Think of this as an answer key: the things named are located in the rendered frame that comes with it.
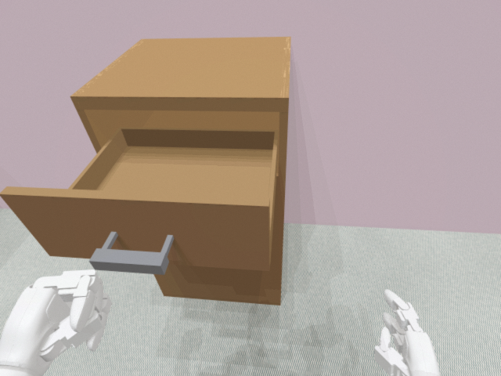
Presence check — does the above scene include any robot left hand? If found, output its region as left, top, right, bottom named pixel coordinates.
left=0, top=269, right=113, bottom=376

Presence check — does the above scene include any drawer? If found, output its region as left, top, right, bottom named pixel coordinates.
left=0, top=127, right=279, bottom=271

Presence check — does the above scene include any handle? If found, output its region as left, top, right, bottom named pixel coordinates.
left=89, top=232, right=174, bottom=275

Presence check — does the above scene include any cabinet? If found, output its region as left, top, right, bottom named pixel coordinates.
left=70, top=37, right=291, bottom=306

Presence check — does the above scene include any robot right hand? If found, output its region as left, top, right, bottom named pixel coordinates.
left=374, top=289, right=440, bottom=376

